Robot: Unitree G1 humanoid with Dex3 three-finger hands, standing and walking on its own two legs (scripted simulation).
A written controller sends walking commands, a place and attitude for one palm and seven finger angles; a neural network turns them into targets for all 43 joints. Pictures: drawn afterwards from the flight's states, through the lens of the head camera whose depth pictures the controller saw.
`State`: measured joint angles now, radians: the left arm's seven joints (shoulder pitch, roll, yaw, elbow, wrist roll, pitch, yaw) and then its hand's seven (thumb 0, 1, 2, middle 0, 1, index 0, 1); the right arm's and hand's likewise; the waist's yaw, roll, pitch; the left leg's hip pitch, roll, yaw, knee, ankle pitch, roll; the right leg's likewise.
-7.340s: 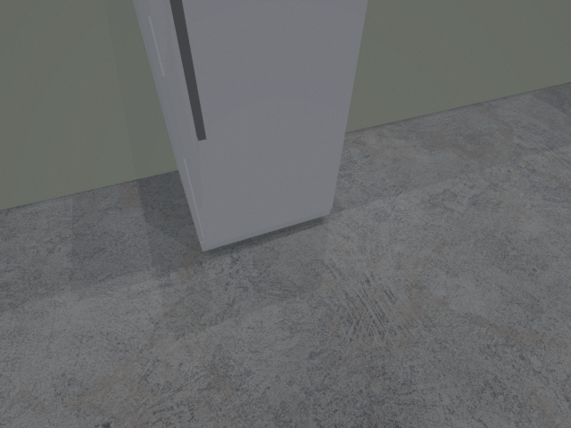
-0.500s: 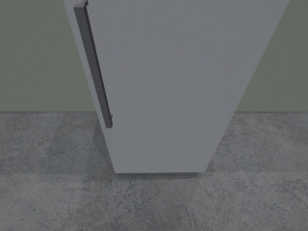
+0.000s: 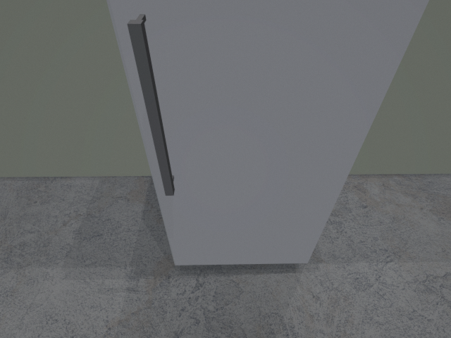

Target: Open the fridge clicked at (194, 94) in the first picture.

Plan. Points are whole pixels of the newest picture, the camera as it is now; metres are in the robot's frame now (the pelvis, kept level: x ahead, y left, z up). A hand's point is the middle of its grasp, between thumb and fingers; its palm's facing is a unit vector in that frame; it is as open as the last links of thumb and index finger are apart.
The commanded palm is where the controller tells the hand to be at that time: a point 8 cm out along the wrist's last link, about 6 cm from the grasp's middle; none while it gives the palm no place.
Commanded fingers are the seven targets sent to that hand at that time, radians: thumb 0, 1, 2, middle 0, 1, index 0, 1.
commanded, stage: look again from close up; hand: left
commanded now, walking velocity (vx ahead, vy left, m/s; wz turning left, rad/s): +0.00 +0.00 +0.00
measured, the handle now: (158, 122) +0.55 +0.19 +0.11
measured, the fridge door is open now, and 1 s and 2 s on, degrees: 0 0 0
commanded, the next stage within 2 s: none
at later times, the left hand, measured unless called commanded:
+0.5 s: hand out of the picture -0.02 +0.17 -0.17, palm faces +0.04 -0.98 -0.19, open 7.4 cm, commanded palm none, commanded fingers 0.00 0.90 0.90 -0.20 -0.30 -0.20 -0.30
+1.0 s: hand out of the picture -0.04 +0.14 -0.17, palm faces +0.07 -0.99 -0.15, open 7.4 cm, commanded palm none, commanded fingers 0.00 0.90 0.90 -0.20 -0.30 -0.20 -0.30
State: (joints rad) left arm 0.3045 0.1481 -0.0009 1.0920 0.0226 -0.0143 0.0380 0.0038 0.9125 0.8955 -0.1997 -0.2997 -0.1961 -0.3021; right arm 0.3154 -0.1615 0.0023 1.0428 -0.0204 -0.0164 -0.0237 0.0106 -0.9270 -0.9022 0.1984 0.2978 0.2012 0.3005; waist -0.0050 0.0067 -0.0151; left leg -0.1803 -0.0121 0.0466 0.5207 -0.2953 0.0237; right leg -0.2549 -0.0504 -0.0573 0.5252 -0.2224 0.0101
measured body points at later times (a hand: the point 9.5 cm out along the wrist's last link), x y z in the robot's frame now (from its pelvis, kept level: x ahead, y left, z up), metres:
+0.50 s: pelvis -0.02 -0.01 +0.01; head -0.03 -0.01 +0.45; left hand -0.02 +0.22 -0.15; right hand -0.01 -0.24 -0.15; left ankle -0.01 +0.10 -0.73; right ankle +0.04 -0.13 -0.73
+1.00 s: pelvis -0.02 -0.02 +0.00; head -0.03 -0.01 +0.45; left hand -0.04 +0.19 -0.16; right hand -0.04 -0.22 -0.16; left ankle -0.01 +0.10 -0.73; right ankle +0.04 -0.13 -0.73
